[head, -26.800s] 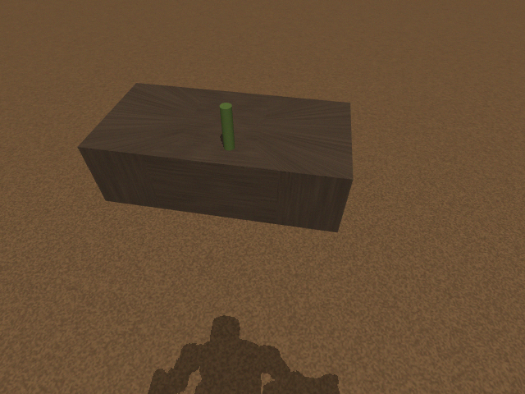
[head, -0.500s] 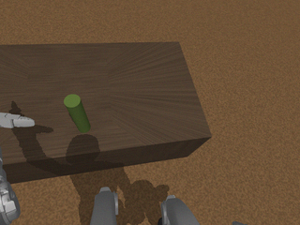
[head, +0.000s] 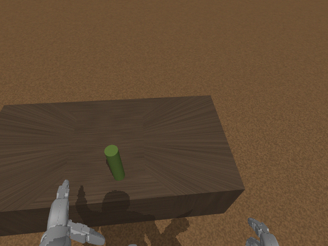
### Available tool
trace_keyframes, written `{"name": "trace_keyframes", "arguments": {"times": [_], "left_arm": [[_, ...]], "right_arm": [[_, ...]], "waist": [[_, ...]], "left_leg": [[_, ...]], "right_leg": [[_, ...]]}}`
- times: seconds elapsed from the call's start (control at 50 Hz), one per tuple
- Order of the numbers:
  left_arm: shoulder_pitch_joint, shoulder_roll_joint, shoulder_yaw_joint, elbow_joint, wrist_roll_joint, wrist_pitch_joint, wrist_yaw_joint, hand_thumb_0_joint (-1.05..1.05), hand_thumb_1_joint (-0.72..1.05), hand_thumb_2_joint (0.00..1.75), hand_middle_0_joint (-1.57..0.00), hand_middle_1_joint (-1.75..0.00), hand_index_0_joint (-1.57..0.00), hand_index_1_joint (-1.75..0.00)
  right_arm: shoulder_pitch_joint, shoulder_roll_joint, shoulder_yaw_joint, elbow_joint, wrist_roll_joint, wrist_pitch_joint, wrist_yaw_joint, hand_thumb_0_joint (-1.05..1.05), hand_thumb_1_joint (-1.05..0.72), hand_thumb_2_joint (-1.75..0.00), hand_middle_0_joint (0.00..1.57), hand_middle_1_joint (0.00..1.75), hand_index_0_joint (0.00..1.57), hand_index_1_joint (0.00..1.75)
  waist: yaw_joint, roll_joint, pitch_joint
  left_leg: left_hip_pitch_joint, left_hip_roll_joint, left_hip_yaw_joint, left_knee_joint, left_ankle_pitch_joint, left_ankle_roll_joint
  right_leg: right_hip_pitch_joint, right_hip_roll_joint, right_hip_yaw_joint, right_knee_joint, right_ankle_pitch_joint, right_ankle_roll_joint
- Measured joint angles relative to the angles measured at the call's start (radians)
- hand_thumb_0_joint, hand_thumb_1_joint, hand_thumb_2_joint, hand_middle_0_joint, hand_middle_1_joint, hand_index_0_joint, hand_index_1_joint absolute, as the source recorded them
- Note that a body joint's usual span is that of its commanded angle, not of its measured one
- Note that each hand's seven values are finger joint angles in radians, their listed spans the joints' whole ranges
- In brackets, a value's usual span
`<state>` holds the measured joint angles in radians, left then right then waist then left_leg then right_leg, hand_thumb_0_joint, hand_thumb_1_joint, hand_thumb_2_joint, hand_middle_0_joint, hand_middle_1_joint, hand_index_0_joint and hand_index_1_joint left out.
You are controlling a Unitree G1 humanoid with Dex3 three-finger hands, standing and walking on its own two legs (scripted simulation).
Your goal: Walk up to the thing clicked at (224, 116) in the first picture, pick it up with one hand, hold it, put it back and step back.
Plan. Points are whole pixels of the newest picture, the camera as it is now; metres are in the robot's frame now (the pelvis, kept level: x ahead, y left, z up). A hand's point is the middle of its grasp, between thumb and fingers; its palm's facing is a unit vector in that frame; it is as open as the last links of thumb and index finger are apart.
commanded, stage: home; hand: left
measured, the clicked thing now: (115, 164) +0.48 +0.20 -0.26
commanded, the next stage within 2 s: none
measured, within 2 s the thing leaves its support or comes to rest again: neither
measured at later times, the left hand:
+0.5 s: hand (107, 240) +0.17 +0.15 -0.06, palm faces +0.15 -0.95 -0.27, open 17.7 cm
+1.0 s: hand (103, 239) +0.18 +0.16 -0.07, palm faces +0.14 -0.95 -0.27, open 17.7 cm
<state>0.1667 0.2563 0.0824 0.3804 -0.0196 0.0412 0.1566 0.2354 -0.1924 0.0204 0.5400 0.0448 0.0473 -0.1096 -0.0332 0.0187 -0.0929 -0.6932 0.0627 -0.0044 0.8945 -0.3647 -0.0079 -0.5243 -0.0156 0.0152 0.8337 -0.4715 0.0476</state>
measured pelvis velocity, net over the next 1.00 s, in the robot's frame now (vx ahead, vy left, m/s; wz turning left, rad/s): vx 0.01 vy -0.03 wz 0.02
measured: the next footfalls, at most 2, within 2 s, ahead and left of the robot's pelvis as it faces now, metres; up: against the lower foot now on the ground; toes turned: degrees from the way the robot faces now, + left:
none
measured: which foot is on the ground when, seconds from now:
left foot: down 0.00-1.00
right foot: down 0.00-1.00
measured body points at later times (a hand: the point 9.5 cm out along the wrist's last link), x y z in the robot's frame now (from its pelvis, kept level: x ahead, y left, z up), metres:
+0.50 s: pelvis +0.00 -0.03 +0.00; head +0.03 -0.04 +0.45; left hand +0.16 +0.20 -0.04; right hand +0.17 -0.27 -0.08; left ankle +0.05 +0.12 -0.69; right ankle -0.03 -0.16 -0.69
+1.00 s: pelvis +0.01 -0.03 +0.00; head +0.03 -0.02 +0.45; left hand +0.17 +0.21 -0.05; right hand +0.18 -0.26 -0.08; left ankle +0.05 +0.12 -0.69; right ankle -0.03 -0.16 -0.69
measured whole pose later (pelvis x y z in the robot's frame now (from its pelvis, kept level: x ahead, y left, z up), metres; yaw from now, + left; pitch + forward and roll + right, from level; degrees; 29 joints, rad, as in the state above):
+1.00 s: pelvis +0.01 -0.03 +0.00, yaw +1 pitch +7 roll -1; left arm 0.44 0.19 0.00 0.06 -0.01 0.21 0.14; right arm 0.25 -0.20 0.01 0.53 0.02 -0.08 -0.14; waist -0.02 0.02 -0.09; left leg -0.65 0.07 -0.03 0.92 -0.40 -0.04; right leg -0.48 -0.01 -0.01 0.89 -0.53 0.02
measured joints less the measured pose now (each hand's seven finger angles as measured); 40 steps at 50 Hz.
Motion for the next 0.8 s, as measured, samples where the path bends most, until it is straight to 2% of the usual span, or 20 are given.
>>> {"name": "trace_keyframes", "arguments": {"times": [0.1,0.18,0.28,0.36,0.44,0.8], "left_arm": [[0.173,-0.054,-0.082,-0.14,-0.008,0.029,-0.012,-0.02,-0.59,0.02,-0.05,-0.04,-0.05,-0.05],[0.25,-0.074,-0.11,-0.198,-0.011,0.053,-0.018,-0.02,-0.59,0.02,-0.05,-0.04,-0.05,-0.05],[0.256,-0.067,-0.1,-0.239,-0.008,0.071,-0.014,-0.02,-0.6,0.02,-0.05,-0.04,-0.05,-0.05],[0.243,-0.064,-0.086,-0.26,-0.003,0.078,-0.009,-0.02,-0.6,0.02,-0.05,-0.04,-0.05,-0.05],[0.245,-0.071,-0.09,-0.264,0.001,0.083,-0.01,-0.02,-0.59,0.02,-0.05,-0.04,-0.05,-0.05],[0.265,-0.068,-0.087,-0.295,0.005,0.131,-0.016,-0.02,-0.59,0.02,-0.05,-0.05,-0.05,-0.05]], "right_arm": [[-0.026,-0.001,0.001,-0.018,0.0,-0.016,-0.003,0.01,-0.9,-0.9,0.2,0.3,0.2,0.3],[-0.034,0.0,0.006,-0.024,-0.004,-0.026,-0.015,0.01,-0.9,-0.9,0.2,0.3,0.2,0.3],[-0.034,-0.004,0.009,-0.029,-0.013,-0.051,-0.035,0.01,-0.9,-0.9,0.2,0.3,0.2,0.3],[-0.024,-0.011,0.003,-0.028,-0.019,-0.071,-0.04,0.01,-0.9,-0.9,0.2,0.3,0.2,0.3],[-0.005,-0.019,-0.007,-0.019,-0.02,-0.082,-0.036,0.01,-0.9,-0.91,0.2,0.3,0.2,0.3],[0.021,-0.021,-0.018,-0.003,-0.023,-0.11,-0.029,0.01,-0.9,-0.91,0.2,0.3,0.2,0.3]], "waist": [[0.022,0.014,0.003],[0.038,0.008,0.013],[0.044,-0.004,0.033],[0.035,-0.002,0.034],[0.022,0.005,0.021],[0.009,0.009,0.008]], "left_leg": [[0.041,-0.006,0.0,-0.025,0.009,-0.006],[0.058,-0.007,-0.011,-0.032,0.014,-0.015],[0.061,-0.006,-0.026,-0.031,0.02,-0.028],[0.059,-0.002,-0.031,-0.029,0.018,-0.035],[0.06,0.002,-0.029,-0.025,0.01,-0.04],[0.05,0.009,-0.025,0.007,-0.025,-0.041]], "right_leg": [[0.033,-0.006,-0.002,-0.006,-0.002,0.003],[0.047,-0.006,-0.013,0.004,-0.01,-0.006],[0.047,-0.002,-0.027,0.022,-0.019,-0.02],[0.044,0.002,-0.031,0.03,-0.025,-0.027],[0.043,0.006,-0.029,0.035,-0.033,-0.031],[0.038,0.012,-0.024,0.052,-0.057,-0.03]]}}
